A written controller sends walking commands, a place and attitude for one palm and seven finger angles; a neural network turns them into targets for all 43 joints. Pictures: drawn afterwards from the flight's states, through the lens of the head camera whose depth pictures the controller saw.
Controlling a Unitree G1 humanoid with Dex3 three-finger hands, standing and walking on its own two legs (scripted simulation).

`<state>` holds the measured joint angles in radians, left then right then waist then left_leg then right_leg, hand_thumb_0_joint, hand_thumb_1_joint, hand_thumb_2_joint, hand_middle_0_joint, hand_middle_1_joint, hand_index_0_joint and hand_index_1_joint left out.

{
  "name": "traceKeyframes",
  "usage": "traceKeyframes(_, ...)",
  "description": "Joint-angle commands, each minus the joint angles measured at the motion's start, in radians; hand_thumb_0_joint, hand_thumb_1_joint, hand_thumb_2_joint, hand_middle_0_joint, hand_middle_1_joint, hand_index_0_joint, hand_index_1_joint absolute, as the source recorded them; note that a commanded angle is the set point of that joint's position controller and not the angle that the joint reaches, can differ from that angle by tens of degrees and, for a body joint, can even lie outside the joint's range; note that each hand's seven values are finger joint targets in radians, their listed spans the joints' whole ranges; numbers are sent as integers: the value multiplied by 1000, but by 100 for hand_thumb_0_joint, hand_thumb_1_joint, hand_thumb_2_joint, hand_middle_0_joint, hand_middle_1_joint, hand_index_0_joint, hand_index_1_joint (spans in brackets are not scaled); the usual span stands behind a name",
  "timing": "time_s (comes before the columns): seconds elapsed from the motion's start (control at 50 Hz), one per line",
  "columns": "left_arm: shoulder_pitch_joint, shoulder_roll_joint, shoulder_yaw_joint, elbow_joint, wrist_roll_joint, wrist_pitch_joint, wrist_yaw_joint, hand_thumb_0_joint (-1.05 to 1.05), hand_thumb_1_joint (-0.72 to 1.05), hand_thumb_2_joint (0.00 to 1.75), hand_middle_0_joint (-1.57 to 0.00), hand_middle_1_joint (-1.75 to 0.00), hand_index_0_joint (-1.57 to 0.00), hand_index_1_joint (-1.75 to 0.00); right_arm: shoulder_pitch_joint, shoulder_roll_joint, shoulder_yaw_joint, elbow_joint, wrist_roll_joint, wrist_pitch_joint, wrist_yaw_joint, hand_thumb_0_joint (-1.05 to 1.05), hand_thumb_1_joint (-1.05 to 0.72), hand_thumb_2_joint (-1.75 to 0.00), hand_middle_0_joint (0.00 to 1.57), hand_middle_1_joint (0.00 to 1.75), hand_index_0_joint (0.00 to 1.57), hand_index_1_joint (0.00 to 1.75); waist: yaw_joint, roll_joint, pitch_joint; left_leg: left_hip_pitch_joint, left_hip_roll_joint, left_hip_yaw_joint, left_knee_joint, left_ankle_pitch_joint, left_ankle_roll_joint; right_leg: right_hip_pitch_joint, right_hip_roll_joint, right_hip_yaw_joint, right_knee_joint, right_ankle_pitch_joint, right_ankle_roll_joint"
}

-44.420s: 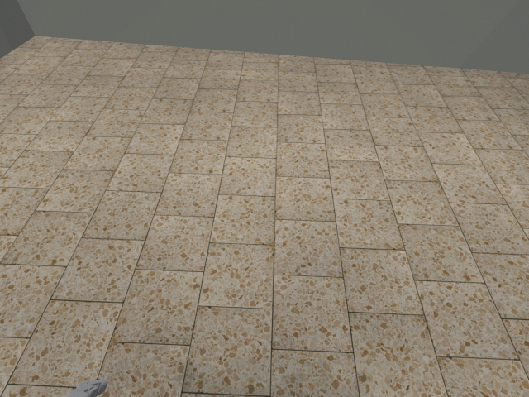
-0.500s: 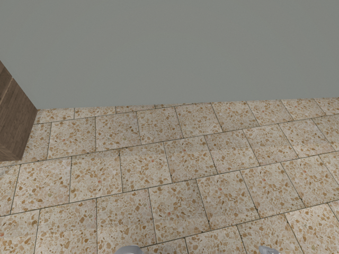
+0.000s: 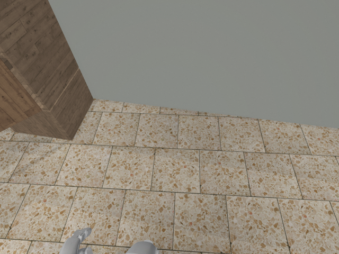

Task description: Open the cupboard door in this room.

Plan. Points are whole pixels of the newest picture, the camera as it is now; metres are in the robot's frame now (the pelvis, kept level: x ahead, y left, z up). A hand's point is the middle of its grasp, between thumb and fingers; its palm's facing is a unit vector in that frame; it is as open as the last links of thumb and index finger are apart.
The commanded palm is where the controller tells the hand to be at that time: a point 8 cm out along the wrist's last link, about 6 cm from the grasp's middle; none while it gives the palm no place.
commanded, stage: turn to face it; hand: left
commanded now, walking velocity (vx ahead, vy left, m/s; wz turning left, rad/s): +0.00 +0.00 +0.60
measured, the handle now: out of the picture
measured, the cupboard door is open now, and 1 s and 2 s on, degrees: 51 51 51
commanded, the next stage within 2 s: take the last steps up to it in 1.06 s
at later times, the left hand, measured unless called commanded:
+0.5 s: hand out of the picture +0.06 +0.25 -0.16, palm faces +0.31 -0.91 -0.26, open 7.4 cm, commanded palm none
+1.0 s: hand out of the picture -0.03 +0.20 -0.19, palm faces +0.56 -0.80 -0.21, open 7.4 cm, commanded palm none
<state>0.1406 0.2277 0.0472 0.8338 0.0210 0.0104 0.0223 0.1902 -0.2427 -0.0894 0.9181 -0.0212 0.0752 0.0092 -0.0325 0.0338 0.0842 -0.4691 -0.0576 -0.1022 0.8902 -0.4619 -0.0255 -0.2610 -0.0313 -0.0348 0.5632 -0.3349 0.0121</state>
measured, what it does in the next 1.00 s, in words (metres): steps on the spot, turning left: left foot, then right foot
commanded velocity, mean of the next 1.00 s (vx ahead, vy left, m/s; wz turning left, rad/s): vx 0.00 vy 0.00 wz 0.49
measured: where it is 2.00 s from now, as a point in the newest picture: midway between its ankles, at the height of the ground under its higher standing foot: outside the picture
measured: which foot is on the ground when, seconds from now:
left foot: up 0.00-0.22, down 0.24-0.60, up 0.62-0.88, down 0.90-1.00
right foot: down 0.00-0.24, up 0.26-0.58, down 0.60-0.90, up 0.92-1.00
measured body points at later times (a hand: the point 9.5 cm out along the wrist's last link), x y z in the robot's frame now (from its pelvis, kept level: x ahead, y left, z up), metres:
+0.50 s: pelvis +0.03 +0.01 +0.01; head +0.08 +0.04 +0.45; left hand +0.04 +0.30 -0.14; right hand +0.19 -0.21 -0.13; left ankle +0.02 +0.12 -0.73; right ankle +0.07 -0.15 -0.68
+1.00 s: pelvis +0.05 +0.01 +0.00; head +0.08 +0.06 +0.44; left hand -0.06 +0.24 -0.17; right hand +0.29 -0.14 -0.13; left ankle +0.01 +0.09 -0.73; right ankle +0.08 -0.14 -0.68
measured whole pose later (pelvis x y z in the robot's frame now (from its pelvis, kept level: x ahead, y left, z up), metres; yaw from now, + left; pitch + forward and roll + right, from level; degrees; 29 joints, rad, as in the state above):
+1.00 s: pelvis +0.05 +0.01 +0.00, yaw +33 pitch +1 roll +0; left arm 0.23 0.24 0.05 0.95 0.01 0.06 0.02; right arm 0.11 -0.20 -0.04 0.90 -0.03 0.02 0.00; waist 0.01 -0.07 0.10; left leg -0.32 -0.01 0.05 0.63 -0.32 0.05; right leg -0.38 -0.10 -0.06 0.99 -0.55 0.07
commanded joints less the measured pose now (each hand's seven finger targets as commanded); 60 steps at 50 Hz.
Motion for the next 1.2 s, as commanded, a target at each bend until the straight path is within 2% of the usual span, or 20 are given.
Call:
traceKeyframes(0.0, 21, 143, 38, -63, -1, -15, 14, 0, 90, 90, -20, -30, -20, -30, -63, -84, -17, -99, 5, -24, 13, 0, -90, -90, 20, 30, 20, 30, 22, -273, -70, -127, 78, 80, 275, -17, -36, 142, -291, 101, -201, 547, -147)
traceKeyframes(0.1, 134, 204, 55, -18, 6, -19, 9, 0, 90, 90, -20, -30, -20, -30, -144, -37, 11, -113, 13, -34, 24, 0, -90, -90, 20, 30, 20, 30, 80, -246, -110, -18, 52, 194, -82, -4, -35, 262, -297, 14, -102, 781, -115)
traceKeyframes(0.18, 108, 217, 62, -18, -7, -13, 0, 0, 90, 90, -20, -30, -20, -30, -37, -86, 4, -93, 8, -48, 19, 0, -90, -90, 20, 30, 20, 30, 9, -206, -161, 235, 29, 213, -393, 237, 1, 163, -277, -74, 94, 718, -31)
traceKeyframes(0.2, 105, 188, 59, -37, -13, -10, -5, 0, 90, 90, -20, -30, -20, -30, 34, -158, -15, -79, 0, -56, 15, 0, -90, -90, 20, 30, 20, 30, -29, -40, -222, 444, 157, 67, -427, 505, 62, -24, -230, -119, 269, 502, 26)
traceKeyframes(0.22, 78, 107, 35, -80, -20, -6, -11, 0, 90, 90, -20, -30, -20, -30, 131, -273, -45, -69, -6, -61, 7, 0, -90, -90, 20, 30, 20, 30, -76, 273, -258, 585, 457, -332, -452, 967, 245, -305, -82, -126, 520, -279, 95)
traceKeyframes(0.24, 21, 127, 34, -109, -7, 8, -1, 0, 90, 90, -20, -30, -20, -30, 181, -301, -45, -48, -1, -51, 1, 0, -90, -90, 20, 30, 20, 30, -90, 149, -258, 518, 505, -334, -455, 864, 303, -314, -78, -5, 614, -367, 73)
traceKeyframes(0.34, 12, 109, 40, -43, -7, 25, -12, 0, 90, 90, -20, -30, -20, -30, -13, -196, -12, -94, -6, -63, -28, 0, -90, -90, 20, 30, 20, 30, 8, 115, -132, 293, 305, -188, -524, 566, 198, -275, -70, 47, 555, -124, 72)
traceKeyframes(0.52, 88, 107, 41, -39, -9, 10, -11, 0, 90, 90, -20, -30, -20, -30, -75, -200, -33, -105, -4, -42, -16, 0, -90, -90, 20, 30, 20, 30, 51, 115, -133, 116, 220, -225, -471, 375, 149, 56, 29, -8, 39, 12, 52)
traceKeyframes(0.54, 122, 129, 49, -34, -8, 2, -6, 0, 90, 90, -20, -30, -20, -30, -85, -181, -31, -111, 3, -40, -13, 0, -90, -90, 20, 30, 20, 30, 70, 73, -134, 49, 180, -209, -422, 312, 115, 155, 6, 9, -93, 71, 43)
traceKeyframes(0.58, 148, 264, 72, -45, 15, -12, 6, 0, 90, 90, -20, -30, -20, -30, -84, -81, -17, -145, 12, -42, 0, 0, -90, -90, 20, 30, 20, 30, 95, -322, -126, -162, -35, 62, -5, -112, -13, 222, -416, 430, -341, 8, -124)
traceKeyframes(0.6, 130, 259, 62, -58, 7, -11, 6, 0, 90, 90, -20, -30, -20, -30, -81, -111, -20, -145, 1, -38, 7, 0, -90, -90, 20, 30, 20, 30, 82, -256, -113, -118, 19, 34, 198, -129, -1, 88, -454, 408, -337, 0, -183)
traceKeyframes(0.64, 43, 176, 43, -68, 0, -15, 9, 0, 90, 90, -20, -30, -20, -30, -70, -103, -23, -109, -1, -24, 11, 0, -90, -90, 20, 30, 20, 30, 27, -299, -69, -146, 67, 41, 350, -21, -16, 72, -330, 238, -277, 199, -147)
traceKeyframes(0.68, 32, 146, 36, -68, 4, -17, 11, 0, 90, 90, -20, -30, -20, -30, -76, -77, -10, -99, 5, -24, 17, 0, -90, -90, 20, 30, 20, 30, 23, -280, -68, -93, 82, 90, 255, -7, -32, 91, -290, 91, -223, 428, -131)
traceKeyframes(0.8, 154, 207, 55, 7, 8, -20, 6, 0, 90, 90, -20, -30, -20, -30, -112, -28, 19, -92, 15, -43, 15, 0, -90, -90, 20, 30, 20, 30, 69, -243, -122, 75, 36, 202, -210, 36, -21, 215, -299, 21, -83, 717, -105)
traceKeyframes(0.84, 128, 199, 54, 10, -5, -16, 1, 0, 90, 90, -20, -30, -20, -30, -31, -62, 16, -67, 11, -53, 11, 0, -90, -90, 20, 30, 20, 30, 19, -207, -149, 266, 41, 187, -429, 241, 2, 117, -266, -30, 20, 611, -38)
traceKeyframes(0.86, 123, 164, 48, -4, -12, -12, -4, 0, 90, 90, -20, -30, -20, -30, 13, -127, 0, -59, 5, -62, 8, 0, -90, -90, 20, 30, 20, 30, -4, -32, -195, 431, 169, 50, -477, 466, 50, -31, -207, -85, 163, 408, 21)
traceKeyframes(0.88, 114, 92, 27, -37, -18, -6, -8, 0, 90, 90, -20, -30, -20, -30, 85, -229, -21, -53, -4, -67, 0, 0, -90, -90, 20, 30, 20, 30, -35, 255, -223, 539, 435, -267, -486, 894, 207, -257, -88, -114, 362, -223, 86)
traceKeyframes(0.9, 59, 104, 21, -48, -9, 8, -2, 0, 90, 90, -20, -30, -20, -30, 119, -251, -22, -37, -4, -58, -14, 0, -90, -90, 20, 30, 20, 30, -53, 170, -211, 481, 485, -267, -485, 912, 283, -262, -81, -17, 482, -336, 69)
traceKeyframes(1.02, 59, 72, 24, 39, -11, 24, -11, 0, 90, 90, -20, -30, -20, -30, 11, -149, 13, -39, -3, -75, -44, 0, -90, -90, 20, 30, 20, 30, 16, 99, -154, 370, 317, -91, -504, 820, 208, -218, -57, 29, 482, -129, 61)
traceKeyframes(1.18, 106, 55, 20, 65, -9, 12, -16, 0, 90, 90, -20, -30, -20, -30, -15, -138, 10, -10, -5, -61, -32, 0, -90, -90, 20, 30, 20, 30, 45, 123, -135, 220, 259, -113, -529, 390, 175, 41, 13, -30, 81, -50, 40)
